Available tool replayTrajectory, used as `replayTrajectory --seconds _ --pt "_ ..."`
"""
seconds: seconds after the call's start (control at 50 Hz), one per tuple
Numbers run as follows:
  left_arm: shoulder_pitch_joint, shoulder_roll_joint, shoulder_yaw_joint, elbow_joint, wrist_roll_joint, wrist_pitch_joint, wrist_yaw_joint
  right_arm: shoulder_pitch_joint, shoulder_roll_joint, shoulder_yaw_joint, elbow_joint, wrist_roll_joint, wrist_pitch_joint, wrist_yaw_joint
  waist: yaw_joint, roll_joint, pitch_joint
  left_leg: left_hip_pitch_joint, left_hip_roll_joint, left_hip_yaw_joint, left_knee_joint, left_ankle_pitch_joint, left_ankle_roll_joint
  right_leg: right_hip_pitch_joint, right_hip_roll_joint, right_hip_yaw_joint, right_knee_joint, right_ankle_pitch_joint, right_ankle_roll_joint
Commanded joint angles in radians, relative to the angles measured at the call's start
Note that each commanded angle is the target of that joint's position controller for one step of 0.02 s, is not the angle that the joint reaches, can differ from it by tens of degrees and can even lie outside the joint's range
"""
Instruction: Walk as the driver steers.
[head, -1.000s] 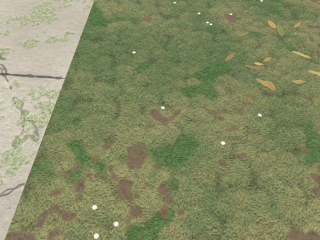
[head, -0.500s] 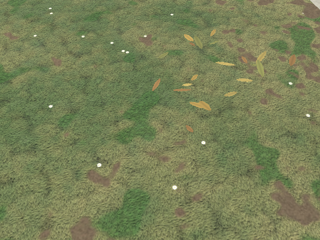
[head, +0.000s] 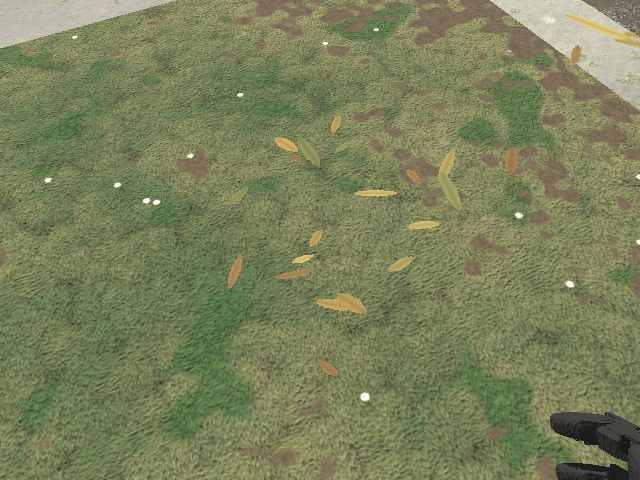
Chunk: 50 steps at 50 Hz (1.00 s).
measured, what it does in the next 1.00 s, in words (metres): walks ahead, turning right: right foot, then left foot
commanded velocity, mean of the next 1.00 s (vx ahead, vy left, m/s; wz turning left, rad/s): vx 0.09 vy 0.00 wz -0.60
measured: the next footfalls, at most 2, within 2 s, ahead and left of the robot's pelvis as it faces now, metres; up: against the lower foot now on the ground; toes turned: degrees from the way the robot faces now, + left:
right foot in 0.46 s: +0.18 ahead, -0.14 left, +0.00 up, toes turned -19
left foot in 0.88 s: +0.27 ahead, +0.07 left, +0.00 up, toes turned -35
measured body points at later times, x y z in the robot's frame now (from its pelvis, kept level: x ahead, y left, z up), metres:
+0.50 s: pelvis +0.13 -0.02 +0.01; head +0.17 -0.05 +0.45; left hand +0.39 +0.19 -0.06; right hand +0.17 -0.34 -0.11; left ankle +0.13 +0.13 -0.71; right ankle +0.15 -0.13 -0.73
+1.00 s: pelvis +0.17 +0.00 +0.01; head +0.20 +0.00 +0.46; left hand +0.48 +0.14 -0.08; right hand +0.12 -0.31 -0.08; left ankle +0.24 +0.09 -0.72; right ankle +0.10 -0.11 -0.66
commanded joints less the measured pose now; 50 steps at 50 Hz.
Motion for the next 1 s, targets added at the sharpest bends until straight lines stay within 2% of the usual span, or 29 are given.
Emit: replayTrajectory --seconds 0.02,0.04,0.06,0.08,0.1,0.12,0.18,0.26,0.38,0.44,0.46,0.48,0.5,0.52,0.54,0.56,0.58,0.6,0.64,0.68,0.8,0.86,0.88,0.9,0.92,0.94,0.96,0.98,1.0 --pt "0.016 0.028 -0.004 -0.119 0.010 -0.011 0.010 0.299 -0.276 -0.081 -0.018 -0.050 -0.017 -0.017 -0.148 0.097 -0.346 0.768 0.371 -0.388 0.056 0.372 0.220 -0.422 -0.001 -0.022 0.580 0.150 0.043" --pt "0.113 0.078 -0.006 -0.126 -0.002 -0.014 0.005 0.321 -0.243 -0.075 -0.003 -0.021 0.002 -0.008 -0.114 0.308 -0.449 0.850 0.506 -0.665 0.012 0.333 0.324 -0.583 -0.007 -0.035 0.781 -0.233 0.071" --pt "0.078 0.163 0.016 -0.106 -0.011 -0.002 0.004 0.256 -0.147 -0.049 -0.035 -0.005 0.017 -0.011 -0.124 0.170 -0.322 0.735 0.462 -0.540 0.001 0.264 0.288 -0.643 -0.072 -0.020 0.869 -0.175 0.092" --pt "-0.018 0.185 0.025 -0.124 -0.007 0.012 0.006 0.205 -0.101 -0.033 -0.049 -0.004 0.034 -0.017 -0.132 0.083 -0.209 0.598 0.403 -0.358 -0.006 0.281 0.240 -0.654 -0.106 -0.074 0.866 -0.112 0.107" --pt "-0.061 0.175 0.029 -0.137 0.000 0.026 0.009 0.162 -0.088 -0.025 -0.045 -0.007 0.046 -0.018 -0.111 0.035 -0.135 0.465 0.346 -0.251 -0.029 0.308 0.215 -0.632 -0.137 -0.102 0.819 -0.071 0.115" --pt "-0.068 0.160 0.033 -0.147 0.001 0.040 0.010 0.136 -0.085 -0.023 -0.039 -0.011 0.051 -0.018 -0.085 0.049 -0.090 0.365 0.311 -0.186 -0.057 0.303 0.202 -0.595 -0.169 -0.114 0.762 -0.043 0.114" --pt "-0.066 0.075 0.012 -0.181 -0.006 0.065 0.009 0.109 -0.137 -0.040 -0.022 -0.018 0.054 -0.022 -0.063 0.108 -0.062 0.249 0.285 -0.060 -0.149 0.325 0.221 -0.523 -0.181 -0.173 0.620 0.038 0.123" --pt "-0.117 0.079 0.008 -0.214 0.003 0.068 -0.004 0.089 -0.170 -0.052 -0.017 -0.002 0.074 -0.038 -0.072 0.080 -0.128 0.304 0.307 0.037 -0.167 0.303 0.226 -0.471 -0.198 -0.191 0.431 0.219 0.118" --pt "-0.234 0.102 0.017 -0.276 0.006 0.081 -0.040 0.120 -0.215 -0.063 0.004 0.022 0.106 -0.032 -0.110 0.099 -0.075 0.348 0.326 0.113 -0.123 0.126 0.176 -0.387 -0.170 -0.258 0.192 0.224 0.073" --pt "-0.199 0.113 0.031 -0.278 0.008 0.082 -0.048 0.123 -0.219 -0.065 0.015 0.045 0.115 -0.030 -0.077 0.089 -0.077 0.367 0.312 0.150 0.015 0.120 0.111 -0.264 -0.126 -0.297 -0.026 0.301 0.022" --pt "-0.143 0.161 0.050 -0.264 0.013 0.080 -0.036 0.180 -0.190 -0.059 0.036 0.038 0.114 -0.025 -0.063 0.018 -0.109 0.309 0.255 0.199 0.154 0.088 0.052 -0.117 -0.123 -0.252 -0.115 0.472 -0.018" --pt "-0.069 0.283 0.081 -0.269 0.023 0.076 -0.012 0.170 -0.137 -0.040 0.005 -0.005 0.109 -0.021 -0.055 -0.214 -0.169 0.067 0.156 0.265 0.458 -0.222 -0.032 0.107 -0.341 0.043 -0.105 0.906 -0.109" --pt "-0.081 0.327 0.078 -0.294 0.043 0.066 -0.014 0.158 -0.115 -0.026 -0.041 -0.025 0.106 -0.020 -0.068 -0.341 -0.234 -0.190 0.020 0.157 0.709 -0.734 -0.085 0.193 -0.525 0.325 -0.099 1.040 -0.332" --pt "-0.077 0.259 0.061 -0.289 0.037 0.049 -0.025 0.106 -0.167 -0.042 -0.031 -0.006 0.110 -0.019 -0.017 -0.179 -0.259 -0.215 0.041 0.023 0.813 -0.703 -0.083 0.155 -0.489 0.257 -0.119 0.981 -0.325" --pt "-0.113 0.238 0.051 -0.282 0.030 0.037 -0.025 0.093 -0.171 -0.045 -0.039 0.016 0.114 -0.021 -0.044 -0.153 -0.202 -0.227 0.056 0.008 0.811 -0.618 -0.066 0.102 -0.427 0.158 -0.122 0.887 -0.263" --pt "-0.165 0.215 0.046 -0.282 0.016 0.036 -0.020 0.109 -0.162 -0.045 -0.021 0.011 0.119 -0.032 -0.072 -0.104 -0.165 -0.225 0.072 0.001 0.760 -0.540 -0.063 0.044 -0.369 0.103 -0.130 0.768 -0.204" --pt "-0.207 0.200 0.038 -0.290 0.007 0.042 -0.014 0.107 -0.177 -0.050 -0.021 0.000 0.125 -0.041 -0.088 -0.117 -0.135 -0.201 0.075 -0.002 0.714 -0.488 -0.068 -0.021 -0.345 0.081 -0.144 0.710 -0.179" --pt "-0.234 0.199 0.034 -0.299 0.014 0.048 -0.009 0.118 -0.174 -0.051 -0.020 -0.003 0.130 -0.042 -0.108 -0.141 -0.132 -0.142 0.057 0.010 0.716 -0.448 -0.075 -0.089 -0.321 0.062 -0.154 0.713 -0.177" --pt "-0.246 0.198 0.033 -0.306 0.025 0.052 -0.002 0.145 -0.153 -0.047 -0.018 0.003 0.133 -0.041 -0.121 -0.156 -0.147 -0.096 0.033 0.012 0.645 -0.410 -0.087 -0.118 -0.299 0.053 -0.159 0.695 -0.179" --pt "-0.233 0.201 0.036 -0.302 0.020 0.054 0.006 0.128 -0.132 -0.038 -0.026 0.004 0.133 -0.042 -0.108 -0.159 -0.149 -0.074 0.021 0.002 0.530 -0.393 -0.095 -0.114 -0.291 0.071 -0.150 0.650 -0.176" --pt "-0.234 0.210 0.040 -0.305 0.016 0.069 0.003 0.112 -0.135 -0.036 -0.048 0.011 0.124 -0.023 -0.080 -0.200 -0.141 0.046 -0.018 -0.014 0.291 -0.385 -0.077 -0.147 -0.279 0.199 -0.124 0.483 -0.162" --pt "-0.265 0.198 0.034 -0.312 0.000 0.079 0.004 0.183 -0.135 -0.044 -0.040 0.010 0.111 -0.010 -0.125 -0.200 -0.129 0.183 -0.025 0.006 0.033 -0.257 -0.040 -0.177 -0.234 0.233 -0.068 0.448 -0.111" --pt "-0.248 0.173 0.028 -0.312 -0.001 0.080 0.008 0.218 -0.171 -0.056 -0.033 0.000 0.110 -0.012 -0.127 -0.158 -0.133 0.284 0.051 -0.040 -0.043 -0.175 -0.008 -0.244 -0.189 0.203 -0.011 0.336 -0.062" --pt "-0.194 0.108 0.012 -0.309 0.012 0.081 0.008 0.232 -0.243 -0.071 -0.044 -0.017 0.117 -0.020 -0.088 0.070 -0.144 0.391 0.282 -0.243 -0.093 -0.054 0.076 -0.386 -0.068 0.053 0.224 0.023 0.006" --pt "-0.207 0.163 0.030 -0.342 0.006 0.069 0.008 0.216 -0.280 -0.078 -0.041 -0.047 0.118 -0.016 -0.077 0.296 -0.075 0.308 0.438 -0.482 -0.149 0.050 0.247 -0.556 0.022 -0.084 0.422 -0.201 0.053" --pt "-0.187 0.235 0.054 -0.316 0.015 0.064 0.008 0.158 -0.223 -0.064 -0.078 -0.041 0.111 -0.022 -0.073 0.190 -0.059 0.286 0.429 -0.432 -0.145 0.051 0.271 -0.554 -0.046 -0.049 0.598 -0.146 0.079" --pt "-0.171 0.246 0.064 -0.289 0.006 0.070 0.006 0.109 -0.175 -0.052 -0.087 -0.029 0.111 -0.030 -0.055 0.132 -0.045 0.272 0.362 -0.313 -0.125 0.034 0.223 -0.554 -0.054 -0.063 0.663 -0.076 0.093" --pt "-0.148 0.220 0.061 -0.262 0.005 0.083 0.011 0.083 -0.156 -0.047 -0.099 -0.016 0.113 -0.036 -0.047 0.100 -0.037 0.281 0.303 -0.225 -0.112 0.002 0.182 -0.556 -0.063 -0.080 0.704 -0.027 0.112" --pt "-0.149 0.197 0.056 -0.261 0.007 0.091 0.011 0.082 -0.147 -0.043 -0.100 -0.002 0.115 -0.043 -0.059 0.100 -0.023 0.297 0.289 -0.182 -0.109 0.024 0.181 -0.583 -0.070 -0.089 0.741 0.019 0.130"
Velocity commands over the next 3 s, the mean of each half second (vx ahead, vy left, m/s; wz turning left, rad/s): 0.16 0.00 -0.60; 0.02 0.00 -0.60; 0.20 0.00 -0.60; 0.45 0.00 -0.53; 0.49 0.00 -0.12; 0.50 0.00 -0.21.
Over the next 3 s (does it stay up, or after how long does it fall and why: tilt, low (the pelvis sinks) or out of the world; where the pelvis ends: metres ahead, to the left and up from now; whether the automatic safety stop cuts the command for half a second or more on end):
stays up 0.52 -0.82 0.02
